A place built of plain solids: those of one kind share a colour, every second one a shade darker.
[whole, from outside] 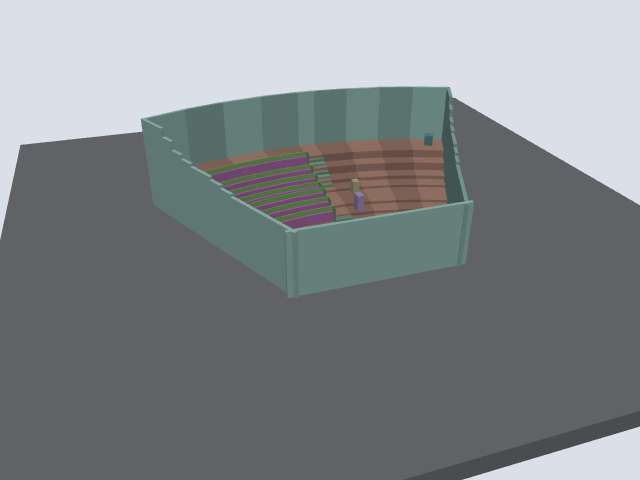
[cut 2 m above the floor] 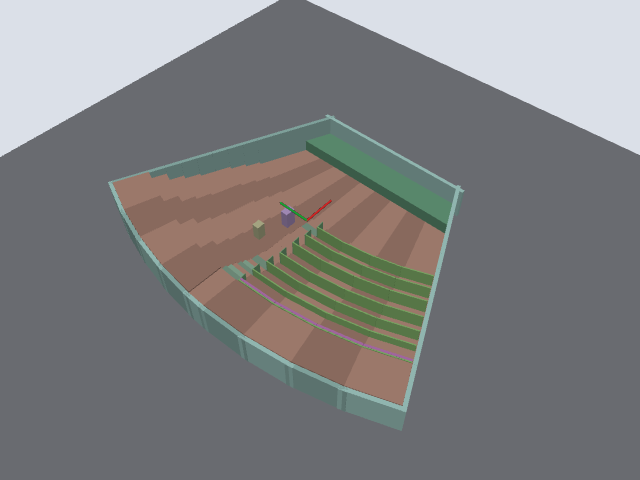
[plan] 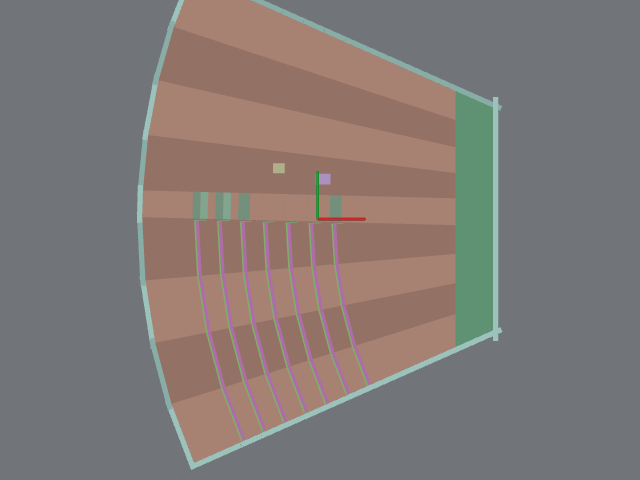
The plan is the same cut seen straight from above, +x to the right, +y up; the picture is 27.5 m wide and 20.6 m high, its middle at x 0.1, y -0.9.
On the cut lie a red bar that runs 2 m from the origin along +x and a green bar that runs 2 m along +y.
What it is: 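A raked hall of assembly; its floor steps down in tiers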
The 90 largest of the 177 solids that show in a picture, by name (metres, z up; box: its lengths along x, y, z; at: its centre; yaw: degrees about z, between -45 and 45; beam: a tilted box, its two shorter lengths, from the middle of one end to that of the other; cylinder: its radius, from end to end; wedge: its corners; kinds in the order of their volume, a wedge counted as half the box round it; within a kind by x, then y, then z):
{
 "floor_1": {"wedge": [[-7.53, 0.07, -6.93], [-7.53, 0.07, 2.07], [-7.39, -2.63, -6.93], [-7.39, -2.63, 2.07], [-5.38, 0.02, -6.93], [-5.38, 0.02, 2.07], [-5.24, -2.45, -6.93], [-5.24, -2.45, 2.07]]},
 "floor_2": {"wedge": [[-7.5, 1.23, -6.93], [-7.5, 1.23, 2.07], [-7.27, 3.6, -6.93], [-7.27, 3.6, 2.07], [-5.35, 1.17, -6.93], [-5.35, 1.17, 2.07], [-5.14, 3.34, -6.93], [-5.14, 3.34, 2.07]]},
 "floor_3": {"wedge": [[-7.39, -2.63, -6.93], [-7.39, -2.63, 2.07], [-6.97, -5.31, -6.93], [-6.97, -5.31, 2.07], [-5.24, -2.45, -6.93], [-5.24, -2.45, 2.07], [-4.86, -4.89, -6.93], [-4.86, -4.89, 2.07]]},
 "floor_4": {"wedge": [[-7.27, 3.6, -6.93], [-7.27, 3.6, 2.07], [-6.83, 5.95, -6.93], [-6.83, 5.95, 2.07], [-5.14, 3.34, -6.93], [-5.14, 3.34, 2.07], [-4.73, 5.48, -6.93], [-4.73, 5.48, 2.07]]},
 "floor_5": {"wedge": [[-6.97, -5.31, -6.93], [-6.97, -5.31, 2.07], [-6.27, -7.93, -6.93], [-6.27, -7.93, 2.07], [-4.86, -4.89, -6.93], [-4.86, -4.89, 2.07], [-4.22, -7.28, -6.93], [-4.22, -7.28, 2.07]]},
 "floor_6": {"wedge": [[-6.83, 5.95, -6.93], [-6.83, 5.95, 2.07], [-6.17, 8.24, -6.93], [-6.17, 8.24, 2.07], [-4.73, 5.48, -6.93], [-4.73, 5.48, 2.07], [-4.13, 7.57, -6.93], [-4.13, 7.57, 2.07]]},
 "floor_7": {"box": [2.15, 1.15, 9.0], "at": [-6.44, 0.62, -2.43], "yaw": -1.4},
 "floor_8": {"wedge": [[-6.27, -7.93, -6.93], [-6.27, -7.93, 2.07], [-5.3, -10.47, -6.93], [-5.3, -10.47, 2.07], [-4.22, -7.28, -6.93], [-4.22, -7.28, 2.07], [-3.34, -9.59, -6.93], [-3.34, -9.59, 2.07]]},
 "floor_9": {"wedge": [[-6.17, 8.24, -6.93], [-6.17, 8.24, 2.07], [-5.3, 10.47, -6.93], [-5.3, 10.47, 2.07], [-4.13, 7.57, -6.93], [-4.13, 7.57, 2.07], [-3.34, 9.59, -6.93], [-3.34, 9.59, 2.07]]},
 "floor_10": {"wedge": [[-5.38, 0.02, -7.48], [-5.38, 0.02, 1.52], [-5.25, -2.45, -7.48], [-5.25, -2.45, 1.52], [-4.39, 0.0, -7.48], [-4.39, 0.0, 1.52], [-4.27, -2.37, -7.48], [-4.27, -2.37, 1.52]]},
 "floor_11": {"wedge": [[-5.35, 1.17, -7.48], [-5.35, 1.17, 1.52], [-5.14, 3.34, -7.48], [-5.14, 3.34, 1.52], [-4.36, 1.15, -7.48], [-4.36, 1.15, 1.52], [-4.16, 3.22, -7.48], [-4.16, 3.22, 1.52]]},
 "floor_12": {"wedge": [[-5.25, -2.45, -7.48], [-5.25, -2.45, 1.52], [-4.86, -4.89, -7.48], [-4.86, -4.89, 1.52], [-4.27, -2.37, -7.48], [-4.27, -2.37, 1.52], [-3.9, -4.7, -7.48], [-3.9, -4.7, 1.52]]},
 "floor_13": {"wedge": [[-5.14, 3.34, -7.48], [-5.14, 3.34, 1.52], [-4.73, 5.48, -7.48], [-4.73, 5.48, 1.52], [-4.16, 3.22, -7.48], [-4.16, 3.22, 1.52], [-3.77, 5.26, -7.48], [-3.77, 5.26, 1.52]]},
 "floor_14": {"box": [0.98, 1.15, 9.0], "at": [-4.87, 0.59, -2.98], "yaw": -1.4},
 "floor_15": {"wedge": [[-4.86, -4.89, -7.48], [-4.86, -4.89, 1.52], [-4.22, -7.28, -7.48], [-4.22, -7.28, 1.52], [-3.9, -4.7, -7.48], [-3.9, -4.7, 1.52], [-3.28, -6.99, -7.48], [-3.28, -6.99, 1.52]]},
 "floor_16": {"wedge": [[-4.73, 5.48, -7.48], [-4.73, 5.48, 1.52], [-4.13, 7.57, -7.48], [-4.13, 7.57, 1.52], [-3.77, 5.26, -7.48], [-3.77, 5.26, 1.52], [-3.19, 7.26, -7.48], [-3.19, 7.26, 1.52]]},
 "floor_17": {"wedge": [[-4.4, 0.0, -8.04], [-4.4, 0.0, 0.96], [-4.27, -2.37, -8.04], [-4.27, -2.37, 0.96], [-3.41, -0.03, -8.04], [-3.41, -0.03, 0.96], [-3.29, -2.28, -8.04], [-3.29, -2.28, 0.96]]},
 "floor_18": {"wedge": [[-4.37, 1.15, -8.04], [-4.37, 1.15, 0.96], [-4.16, 3.22, -8.04], [-4.16, 3.22, 0.96], [-3.38, 1.12, -8.04], [-3.38, 1.12, 0.96], [-3.19, 3.1, -8.04], [-3.19, 3.1, 0.96]]},
 "floor_19": {"wedge": [[-4.27, -2.37, -8.04], [-4.27, -2.37, 0.96], [-3.9, -4.7, -8.04], [-3.9, -4.7, 0.96], [-3.29, -2.28, -8.04], [-3.29, -2.28, 0.96], [-2.93, -4.51, -8.04], [-2.93, -4.51, 0.96]]},
 "floor_20": {"wedge": [[-4.22, -7.28, -7.48], [-4.22, -7.28, 1.52], [-3.34, -9.6, -7.48], [-3.34, -9.6, 1.52], [-3.28, -6.99, -7.48], [-3.28, -6.99, 1.52], [-2.44, -9.2, -7.48], [-2.44, -9.2, 1.52]]},
 "floor_21": {"wedge": [[-4.16, 3.22, -8.04], [-4.16, 3.22, 0.96], [-3.77, 5.26, -8.04], [-3.77, 5.26, 0.96], [-3.19, 3.1, -8.04], [-3.19, 3.1, 0.96], [-2.81, 5.05, -8.04], [-2.81, 5.05, 0.96]]},
 "floor_22": {"wedge": [[-4.13, 7.57, -7.48], [-4.13, 7.57, 1.52], [-3.34, 9.6, -7.48], [-3.34, 9.6, 1.52], [-3.19, 7.26, -7.48], [-3.19, 7.26, 1.52], [-2.44, 9.2, -7.48], [-2.44, 9.2, 1.52]]},
 "floor_23": {"wedge": [[-3.9, -4.7, -8.04], [-3.9, -4.7, 0.96], [-3.29, -6.99, -8.04], [-3.29, -6.99, 0.96], [-2.93, -4.51, -8.04], [-2.93, -4.51, 0.96], [-2.35, -6.69, -8.04], [-2.35, -6.69, 0.96]]},
 "floor_24": {"box": [0.98, 1.15, 9.0], "at": [-3.89, 0.56, -3.54], "yaw": -1.4},
 "floor_25": {"wedge": [[-3.77, 5.26, -8.04], [-3.77, 5.26, 0.96], [-3.2, 7.26, -8.04], [-3.2, 7.26, 0.96], [-2.81, 5.05, -8.04], [-2.81, 5.05, 0.96], [-2.26, 6.95, -8.04], [-2.26, 6.95, 0.96]]},
 "floor_26": {"wedge": [[-3.41, -0.03, -8.29], [-3.41, -0.03, 0.71], [-3.29, -2.28, -8.29], [-3.29, -2.28, 0.71], [-2.43, -0.05, -8.29], [-2.43, -0.05, 0.71], [-2.31, -2.2, -8.29], [-2.31, -2.2, 0.71]]},
 "floor_27": {"wedge": [[-3.38, 1.12, -8.29], [-3.38, 1.12, 0.71], [-3.19, 3.1, -8.29], [-3.19, 3.1, 0.71], [-2.4, 1.1, -8.29], [-2.4, 1.1, 0.71], [-2.21, 2.98, -8.29], [-2.21, 2.98, 0.71]]},
 "floor_28": {"wedge": [[-3.29, -6.99, -8.04], [-3.29, -6.99, 0.96], [-2.44, -9.2, -8.04], [-2.44, -9.2, 0.96], [-2.35, -6.69, -8.04], [-2.35, -6.69, 0.96], [-1.54, -8.8, -8.04], [-1.54, -8.8, 0.96]]},
 "floor_29": {"wedge": [[-3.29, -2.28, -8.29], [-3.29, -2.28, 0.71], [-2.93, -4.51, -8.29], [-2.93, -4.51, 0.71], [-2.31, -2.2, -8.29], [-2.31, -2.2, 0.71], [-1.97, -4.32, -8.29], [-1.97, -4.32, 0.71]]},
 "floor_30": {"wedge": [[-3.2, 7.26, -8.04], [-3.2, 7.26, 0.96], [-2.44, 9.2, -8.04], [-2.44, 9.2, 0.96], [-2.26, 6.95, -8.04], [-2.26, 6.95, 0.96], [-1.54, 8.8, -8.04], [-1.54, 8.8, 0.96]]},
 "floor_31": {"wedge": [[-3.19, 3.1, -8.29], [-3.19, 3.1, 0.71], [-2.81, 5.05, -8.29], [-2.81, 5.05, 0.71], [-2.21, 2.98, -8.29], [-2.21, 2.98, 0.71], [-1.85, 4.83, -8.29], [-1.85, 4.83, 0.71]]},
 "floor_32": {"wedge": [[-2.93, -4.51, -8.29], [-2.93, -4.51, 0.71], [-2.35, -6.69, -8.29], [-2.35, -6.69, 0.71], [-1.97, -4.32, -8.29], [-1.97, -4.32, 0.71], [-1.41, -6.39, -8.29], [-1.41, -6.39, 0.71]]},
 "floor_33": {"box": [0.98, 1.15, 9.0], "at": [-2.91, 0.54, -3.79], "yaw": -1.4},
 "floor_34": {"wedge": [[-2.81, 5.05, -8.29], [-2.81, 5.05, 0.71], [-2.26, 6.95, -8.29], [-2.26, 6.95, 0.71], [-1.85, 4.83, -8.29], [-1.85, 4.83, 0.71], [-1.33, 6.64, -8.29], [-1.33, 6.64, 0.71]]},
 "floor_35": {"wedge": [[-2.43, -0.05, -8.46], [-2.43, -0.05, 0.54], [-2.31, -2.2, -8.46], [-2.31, -2.2, 0.54], [-1.45, -0.08, -8.46], [-1.45, -0.08, 0.54], [-1.33, -2.12, -8.46], [-1.33, -2.12, 0.54]]},
 "floor_36": {"wedge": [[-2.4, 1.1, -8.46], [-2.4, 1.1, 0.54], [-2.21, 2.98, -8.46], [-2.21, 2.98, 0.54], [-1.42, 1.08, -8.46], [-1.42, 1.08, 0.54], [-1.24, 2.86, -8.46], [-1.24, 2.86, 0.54]]},
 "floor_37": {"wedge": [[-2.35, -6.69, -8.29], [-2.35, -6.69, 0.71], [-1.54, -8.8, -8.29], [-1.54, -8.8, 0.71], [-1.41, -6.39, -8.29], [-1.41, -6.39, 0.71], [-0.64, -8.4, -8.29], [-0.64, -8.4, 0.71]]},
 "floor_38": {"wedge": [[-2.31, -2.2, -8.46], [-2.31, -2.2, 0.54], [-1.97, -4.32, -8.46], [-1.97, -4.32, 0.54], [-1.33, -2.12, -8.46], [-1.33, -2.12, 0.54], [-1.01, -4.13, -8.46], [-1.01, -4.13, 0.54]]},
 "floor_39": {"wedge": [[-2.26, 6.95, -8.29], [-2.26, 6.95, 0.71], [-1.54, 8.8, -8.29], [-1.54, 8.8, 0.71], [-1.33, 6.64, -8.29], [-1.33, 6.64, 0.71], [-0.64, 8.4, -8.29], [-0.64, 8.4, 0.71]]},
 "floor_40": {"wedge": [[-2.21, 2.98, -8.46], [-2.21, 2.98, 0.54], [-1.86, 4.83, -8.46], [-1.86, 4.83, 0.54], [-1.24, 2.86, -8.46], [-1.24, 2.86, 0.54], [-0.9, 4.61, -8.46], [-0.9, 4.61, 0.54]]},
 "floor_41": {"wedge": [[-1.97, -4.32, -8.46], [-1.97, -4.32, 0.54], [-1.41, -6.4, -8.46], [-1.41, -6.4, 0.54], [-1.01, -4.13, -8.46], [-1.01, -4.13, 0.54], [-0.48, -6.1, -8.46], [-0.48, -6.1, 0.54]]},
 "floor_42": {"box": [0.98, 1.15, 9.0], "at": [-1.93, 0.51, -3.96], "yaw": -1.4},
 "floor_43": {"wedge": [[-1.86, 4.83, -8.46], [-1.86, 4.83, 0.54], [-1.33, 6.64, -8.46], [-1.33, 6.64, 0.54], [-0.9, 4.61, -8.46], [-0.9, 4.61, 0.54], [-0.4, 6.33, -8.46], [-0.4, 6.33, 0.54]]},
 "floor_44": {"wedge": [[-1.45, -0.08, -8.46], [-1.45, -0.08, 0.54], [-1.33, -2.12, -8.46], [-1.33, -2.12, 0.54], [-0.47, -0.1, -8.46], [-0.47, -0.1, 0.54], [-0.35, -2.03, -8.46], [-0.35, -2.03, 0.54]]},
 "floor_45": {"wedge": [[-1.42, 1.08, -8.46], [-1.42, 1.08, 0.54], [-1.24, 2.86, -8.46], [-1.24, 2.86, 0.54], [-0.44, 1.05, -8.46], [-0.44, 1.05, 0.54], [-0.26, 2.74, -8.46], [-0.26, 2.74, 0.54]]},
 "floor_46": {"wedge": [[-1.41, -6.4, -8.46], [-1.41, -6.4, 0.54], [-0.65, -8.4, -8.46], [-0.65, -8.4, 0.54], [-0.48, -6.1, -8.46], [-0.48, -6.1, 0.54], [0.25, -8.0, -8.46], [0.25, -8.0, 0.54]]},
 "floor_47": {"wedge": [[-1.33, -2.12, -8.46], [-1.33, -2.12, 0.54], [-1.01, -4.13, -8.46], [-1.01, -4.13, 0.54], [-0.35, -2.03, -8.46], [-0.35, -2.03, 0.54], [-0.04, -3.94, -8.46], [-0.04, -3.94, 0.54]]},
 "floor_48": {"wedge": [[-1.33, 6.64, -8.46], [-1.33, 6.64, 0.54], [-0.65, 8.4, -8.46], [-0.65, 8.4, 0.54], [-0.4, 6.33, -8.46], [-0.4, 6.33, 0.54], [0.25, 8.0, -8.46], [0.25, 8.0, 0.54]]},
 "floor_49": {"wedge": [[-1.24, 2.86, -8.46], [-1.24, 2.86, 0.54], [-0.9, 4.62, -8.46], [-0.9, 4.62, 0.54], [-0.26, 2.74, -8.46], [-0.26, 2.74, 0.54], [0.06, 4.4, -8.46], [0.06, 4.4, 0.54]]},
 "floor_50": {"wedge": [[-1.01, -4.13, -8.46], [-1.01, -4.13, 0.54], [-0.48, -6.1, -8.46], [-0.48, -6.1, 0.54], [-0.04, -3.94, -8.46], [-0.04, -3.94, 0.54], [0.46, -5.8, -8.46], [0.46, -5.8, 0.54]]},
 "floor_51": {"box": [0.98, 1.15, 9.0], "at": [-0.94, 0.49, -3.96], "yaw": -1.4},
 "floor_52": {"wedge": [[-0.9, 4.62, -8.46], [-0.9, 4.62, 0.54], [-0.4, 6.34, -8.46], [-0.4, 6.34, 0.54], [0.06, 4.4, -8.46], [0.06, 4.4, 0.54], [0.54, 6.03, -8.46], [0.54, 6.03, 0.54]]},
 "floor_53": {"wedge": [[-0.48, -6.1, -8.46], [-0.48, -6.1, 0.54], [0.25, -8.0, -8.46], [0.25, -8.0, 0.54], [0.46, -5.8, -8.46], [0.46, -5.8, 0.54], [1.15, -7.6, -8.46], [1.15, -7.6, 0.54]]},
 "floor_54": {"wedge": [[-0.47, -0.1, -8.64], [-0.47, -0.1, 0.36], [-0.35, -2.03, -8.64], [-0.35, -2.03, 0.36], [0.52, -0.13, -8.64], [0.52, -0.13, 0.36], [0.63, -1.95, -8.64], [0.63, -1.95, 0.36]]},
 "floor_55": {"wedge": [[-0.44, 1.05, -8.64], [-0.44, 1.05, 0.36], [-0.26, 2.74, -8.64], [-0.26, 2.74, 0.36], [0.54, 1.03, -8.64], [0.54, 1.03, 0.36], [0.71, 2.62, -8.64], [0.71, 2.62, 0.36]]},
 "floor_56": {"wedge": [[-0.4, 6.34, -8.46], [-0.4, 6.34, 0.54], [0.25, 8.0, -8.46], [0.25, 8.0, 0.54], [0.54, 6.03, -8.46], [0.54, 6.03, 0.54], [1.15, 7.6, -8.46], [1.15, 7.6, 0.54]]},
 "floor_57": {"wedge": [[-0.35, -2.03, -8.64], [-0.35, -2.03, 0.36], [-0.04, -3.94, -8.64], [-0.04, -3.94, 0.36], [0.63, -1.95, -8.64], [0.63, -1.95, 0.36], [0.92, -3.75, -8.64], [0.92, -3.75, 0.36]]},
 "floor_58": {"wedge": [[-0.26, 2.74, -8.64], [-0.26, 2.74, 0.36], [0.06, 4.4, -8.64], [0.06, 4.4, 0.36], [0.71, 2.62, -8.64], [0.71, 2.62, 0.36], [1.02, 4.18, -8.64], [1.02, 4.18, 0.36]]},
 "floor_59": {"wedge": [[-0.04, -3.94, -8.64], [-0.04, -3.94, 0.36], [0.46, -5.8, -8.64], [0.46, -5.8, 0.36], [0.92, -3.75, -8.64], [0.92, -3.75, 0.36], [1.4, -5.51, -8.64], [1.4, -5.51, 0.36]]},
 "floor_60": {"box": [0.98, 1.15, 9.0], "at": [0.04, 0.46, -4.14], "yaw": -1.4},
 "floor_61": {"wedge": [[0.06, 4.4, -8.64], [0.06, 4.4, 0.36], [0.53, 6.03, -8.64], [0.53, 6.03, 0.36], [1.02, 4.18, -8.64], [1.02, 4.18, 0.36], [1.47, 5.72, -8.64], [1.47, 5.72, 0.36]]},
 "floor_62": {"wedge": [[0.46, -5.8, -8.64], [0.46, -5.8, 0.36], [1.15, -7.61, -8.64], [1.15, -7.61, 0.36], [1.4, -5.51, -8.64], [1.4, -5.51, 0.36], [2.05, -7.21, -8.64], [2.05, -7.21, 0.36]]},
 "floor_63": {"wedge": [[0.51, -0.13, -8.84], [0.51, -0.13, 0.17], [0.62, -1.95, -8.84], [0.62, -1.95, 0.17], [1.5, -0.15, -8.84], [1.5, -0.15, 0.17], [1.6, -1.86, -8.84], [1.6, -1.86, 0.17]]},
 "floor_64": {"wedge": [[0.53, 6.03, -8.64], [0.53, 6.03, 0.36], [1.15, 7.61, -8.64], [1.15, 7.61, 0.36], [1.47, 5.72, -8.64], [1.47, 5.72, 0.36], [2.05, 7.21, -8.64], [2.05, 7.21, 0.36]]},
 "floor_65": {"wedge": [[0.62, -1.95, -8.84], [0.62, -1.95, 0.17], [0.92, -3.75, -8.84], [0.92, -3.75, 0.17], [1.6, -1.86, -8.84], [1.6, -1.86, 0.17], [1.88, -3.55, -8.84], [1.88, -3.55, 0.17]]},
 "floor_66": {"wedge": [[0.71, 2.62, -8.84], [0.71, 2.62, 0.17], [1.02, 4.18, -8.84], [1.02, 4.18, 0.17], [1.69, 2.49, -8.84], [1.69, 2.49, 0.17], [1.98, 3.97, -8.84], [1.98, 3.97, 0.17]]},
 "floor_67": {"wedge": [[0.92, -3.75, -8.84], [0.92, -3.75, 0.17], [1.4, -5.51, -8.84], [1.4, -5.51, 0.17], [1.88, -3.55, -8.84], [1.88, -3.55, 0.17], [2.33, -5.21, -8.84], [2.33, -5.21, 0.17]]},
 "floor_68": {"box": [0.98, 1.15, 9.0], "at": [1.02, 0.44, -4.33], "yaw": -1.4},
 "floor_69": {"wedge": [[1.02, 4.18, -8.84], [1.02, 4.18, 0.17], [1.47, 5.72, -8.84], [1.47, 5.72, 0.17], [1.98, 3.97, -8.84], [1.98, 3.97, 0.17], [2.4, 5.41, -8.84], [2.4, 5.41, 0.17]]},
 "floor_70": {"wedge": [[1.4, -5.51, -8.84], [1.4, -5.51, 0.17], [2.05, -7.21, -8.84], [2.05, -7.21, 0.17], [2.33, -5.21, -8.84], [2.33, -5.21, 0.17], [2.95, -6.81, -8.84], [2.95, -6.81, 0.17]]},
 "floor_71": {"wedge": [[1.47, 5.72, -8.84], [1.47, 5.72, 0.17], [2.05, 7.21, -8.84], [2.05, 7.21, 0.17], [2.4, 5.41, -8.84], [2.4, 5.41, 0.17], [2.95, 6.81, -8.84], [2.95, 6.81, 0.17]]},
 "floor_72": {"wedge": [[1.49, -0.15, -9.0], [1.49, -0.15, 0.0], [1.6, -1.86, -9.0], [1.6, -1.86, 0.0], [7.53, -1.36, -9.0], [7.53, -1.36, 0.0], [7.53, -0.31, -9.0], [7.53, -0.31, 0.0]]},
 "floor_73": {"wedge": [[1.49, -0.15, -9.0], [1.49, -0.15, 0.0], [1.52, 1.0, -9.0], [1.52, 1.0, 0.0], [7.53, -0.31, -9.0], [7.53, -0.31, 0.0], [7.53, 0.85, -9.0], [7.53, 0.85, 0.0]]},
 "floor_74": {"wedge": [[1.52, 1.0, -9.0], [1.52, 1.0, 0.0], [1.68, 2.49, -9.0], [1.68, 2.49, 0.0], [7.53, 0.85, -9.0], [7.53, 0.85, 0.0], [7.53, 1.77, -9.0], [7.53, 1.77, 0.0]]},
 "floor_75": {"wedge": [[1.6, -1.86, -9.0], [1.6, -1.86, 0.0], [1.88, -3.56, -9.0], [1.88, -3.56, 0.0], [7.53, -2.43, -9.0], [7.53, -2.43, 0.0], [7.53, -1.36, -9.0], [7.53, -1.36, 0.0]]},
 "floor_76": {"wedge": [[1.68, 2.49, -9.0], [1.68, 2.49, 0.0], [1.98, 3.97, -9.0], [1.98, 3.97, 0.0], [7.53, 1.77, -9.0], [7.53, 1.77, 0.0], [7.53, 2.72, -9.0], [7.53, 2.72, 0.0]]},
 "floor_77": {"wedge": [[1.88, -3.56, -9.0], [1.88, -3.56, 0.0], [2.33, -5.21, -9.0], [2.33, -5.21, 0.0], [7.53, -3.56, -9.0], [7.53, -3.56, 0.0], [7.53, -2.43, -9.0], [7.53, -2.43, 0.0]]},
 "floor_78": {"wedge": [[1.98, 3.97, -9.0], [1.98, 3.97, 0.0], [2.4, 5.41, -9.0], [2.4, 5.41, 0.0], [7.53, 2.72, -9.0], [7.53, 2.72, 0.0], [7.53, 3.71, -9.0], [7.53, 3.71, 0.0]]},
 "floor_79": {"wedge": [[2.33, -5.21, -9.0], [2.33, -5.21, 0.0], [2.95, -6.81, -9.0], [2.95, -6.81, 0.0], [7.53, -4.78, -9.0], [7.53, -4.78, 0.0], [7.53, -3.56, -9.0], [7.53, -3.56, 0.0]]},
 "floor_80": {"wedge": [[2.4, 5.41, -9.0], [2.4, 5.41, 0.0], [2.95, 6.81, -9.0], [2.95, 6.81, 0.0], [7.53, 3.71, -9.0], [7.53, 3.71, 0.0], [7.53, 4.78, -9.0], [7.53, 4.78, 0.0]]},
 "wall_1": {"box": [0.23, 3.17, 12.91], "at": [-7.57, -1.29, -0.48], "yaw": 2.9},
 "wall_2": {"box": [0.23, 2.84, 12.91], "at": [-7.5, 2.43, -0.48], "yaw": -5.4},
 "wall_3": {"box": [0.23, 3.17, 12.91], "at": [-7.29, -3.99, -0.48], "yaw": 8.9},
 "wall_4": {"box": [0.23, 2.84, 12.91], "at": [-7.16, 4.8, -0.48], "yaw": -10.7},
 "wall_5": {"box": [0.23, 3.17, 12.91], "at": [-6.73, -6.65, -0.48], "yaw": 14.9},
 "wall_6": {"box": [0.23, 2.84, 12.91], "at": [-6.61, 7.13, -0.48], "yaw": -16.0},
 "wall_7": {"box": [0.23, 3.17, 12.91], "at": [-5.89, -9.24, -0.48], "yaw": 20.9},
 "wall_8": {"box": [5.35, 0.23, 12.91], "at": [5.44, -5.83, -2.55], "yaw": 23.9},
 "wall_9": {"box": [5.35, 0.23, 12.91], "at": [5.44, 5.83, -2.55], "yaw": -23.9},
 "wall_10": {"box": [0.23, 10.47, 12.91], "at": [7.64, 0.0, -2.55]}
}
